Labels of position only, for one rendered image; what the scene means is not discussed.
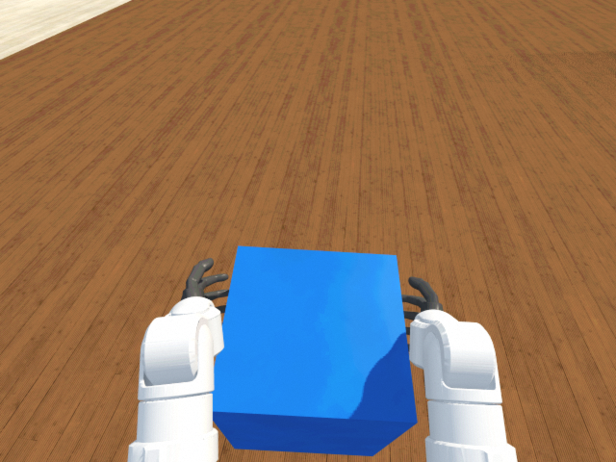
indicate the right robot forearm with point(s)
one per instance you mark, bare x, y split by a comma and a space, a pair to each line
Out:
461, 378

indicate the left robot forearm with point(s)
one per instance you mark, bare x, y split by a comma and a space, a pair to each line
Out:
175, 418

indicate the carton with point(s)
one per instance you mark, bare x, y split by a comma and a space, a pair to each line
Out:
315, 355

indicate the robot right hand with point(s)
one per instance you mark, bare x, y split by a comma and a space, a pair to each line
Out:
429, 301

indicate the robot left hand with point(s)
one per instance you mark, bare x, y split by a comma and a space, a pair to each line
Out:
195, 284

